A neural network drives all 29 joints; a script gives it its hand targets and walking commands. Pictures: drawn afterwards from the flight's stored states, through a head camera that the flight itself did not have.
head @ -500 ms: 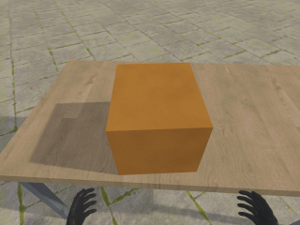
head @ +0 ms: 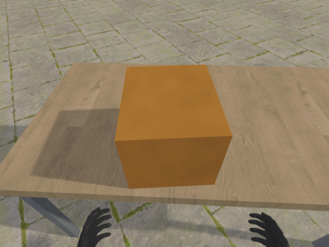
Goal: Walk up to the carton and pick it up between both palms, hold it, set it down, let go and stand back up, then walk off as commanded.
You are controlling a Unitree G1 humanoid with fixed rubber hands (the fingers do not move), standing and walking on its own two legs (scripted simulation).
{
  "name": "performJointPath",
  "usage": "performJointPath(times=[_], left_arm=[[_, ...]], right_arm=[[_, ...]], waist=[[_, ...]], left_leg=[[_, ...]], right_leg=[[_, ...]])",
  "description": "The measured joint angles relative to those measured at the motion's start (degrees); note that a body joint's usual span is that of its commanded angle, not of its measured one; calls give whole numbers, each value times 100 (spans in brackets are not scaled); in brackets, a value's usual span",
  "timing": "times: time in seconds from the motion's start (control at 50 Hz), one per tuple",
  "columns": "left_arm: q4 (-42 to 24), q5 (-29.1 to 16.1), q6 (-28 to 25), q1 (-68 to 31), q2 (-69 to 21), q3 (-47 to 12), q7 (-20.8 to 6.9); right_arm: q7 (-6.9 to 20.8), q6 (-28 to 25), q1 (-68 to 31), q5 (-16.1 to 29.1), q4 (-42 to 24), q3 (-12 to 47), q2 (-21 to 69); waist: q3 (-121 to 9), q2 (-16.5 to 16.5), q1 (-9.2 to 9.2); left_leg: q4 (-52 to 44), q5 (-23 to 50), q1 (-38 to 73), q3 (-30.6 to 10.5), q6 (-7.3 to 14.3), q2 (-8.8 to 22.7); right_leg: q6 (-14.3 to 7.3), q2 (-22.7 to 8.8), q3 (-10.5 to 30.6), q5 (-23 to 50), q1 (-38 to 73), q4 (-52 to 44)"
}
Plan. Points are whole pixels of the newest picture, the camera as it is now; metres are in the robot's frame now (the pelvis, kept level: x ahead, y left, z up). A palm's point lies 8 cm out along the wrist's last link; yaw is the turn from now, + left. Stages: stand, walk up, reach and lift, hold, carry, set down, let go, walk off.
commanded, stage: set down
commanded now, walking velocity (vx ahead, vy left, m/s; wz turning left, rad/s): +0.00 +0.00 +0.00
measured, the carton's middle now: (169, 124) +0.49 +0.03 +0.01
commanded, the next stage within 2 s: let go in 0.36 s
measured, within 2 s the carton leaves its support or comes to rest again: neither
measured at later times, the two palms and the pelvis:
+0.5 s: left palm out of the picture +0.16 +0.22 -0.07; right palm out of the picture +0.16 -0.23 -0.08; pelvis +0.00 +0.00 +0.00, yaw +0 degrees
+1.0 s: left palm out of the picture +0.16 +0.24 -0.08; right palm out of the picture +0.15 -0.24 -0.09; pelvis +0.01 +0.00 +0.00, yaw +0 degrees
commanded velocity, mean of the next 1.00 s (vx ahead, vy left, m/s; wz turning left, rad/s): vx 0.00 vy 0.00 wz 0.00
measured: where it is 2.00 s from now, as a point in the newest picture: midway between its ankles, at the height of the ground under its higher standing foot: outside the picture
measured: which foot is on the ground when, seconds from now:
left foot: down 0.00-1.00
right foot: down 0.00-1.00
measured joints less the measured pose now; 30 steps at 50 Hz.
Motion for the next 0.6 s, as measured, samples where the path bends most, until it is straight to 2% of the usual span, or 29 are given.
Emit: performJointPath(times=[0.6], left_arm=[[-1, 415, 634, -65, 2, 91, -212]], right_arm=[[-170, -58, -347, -403, 867, -1, 7]], waist=[[265, 0, 0]], left_leg=[[0, -49, 60, 1, -5, 0]], right_leg=[[0, 0, 0, -46, 59, 0]])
